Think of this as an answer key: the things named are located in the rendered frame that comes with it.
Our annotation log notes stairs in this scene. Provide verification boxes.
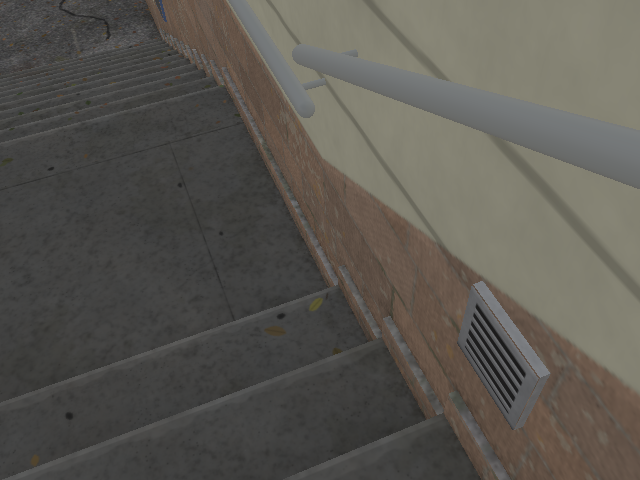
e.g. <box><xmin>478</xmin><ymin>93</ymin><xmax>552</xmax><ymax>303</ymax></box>
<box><xmin>0</xmin><ymin>38</ymin><xmax>218</xmax><ymax>143</ymax></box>
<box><xmin>0</xmin><ymin>285</ymin><xmax>481</xmax><ymax>480</ymax></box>

